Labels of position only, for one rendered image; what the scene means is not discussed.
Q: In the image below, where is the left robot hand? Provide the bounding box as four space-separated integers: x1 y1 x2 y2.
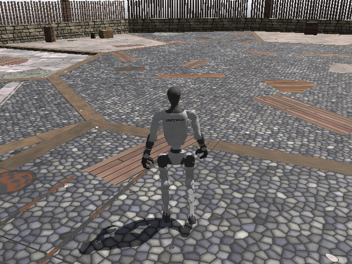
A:
141 157 154 169

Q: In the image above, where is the right robot forearm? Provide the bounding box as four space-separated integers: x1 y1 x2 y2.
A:
197 132 207 151

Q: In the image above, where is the robot right upper arm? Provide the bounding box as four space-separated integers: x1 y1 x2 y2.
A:
186 110 202 140

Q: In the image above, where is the robot right thigh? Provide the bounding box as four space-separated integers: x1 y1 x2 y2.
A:
184 153 195 189

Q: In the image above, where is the humanoid robot torso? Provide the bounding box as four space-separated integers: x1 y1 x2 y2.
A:
162 108 188 165

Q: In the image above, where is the left robot forearm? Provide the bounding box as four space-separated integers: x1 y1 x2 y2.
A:
143 134 154 158

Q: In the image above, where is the robot left upper arm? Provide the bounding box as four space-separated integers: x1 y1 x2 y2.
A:
148 111 163 142

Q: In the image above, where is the right robot hand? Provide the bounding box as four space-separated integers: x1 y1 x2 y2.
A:
195 149 208 159

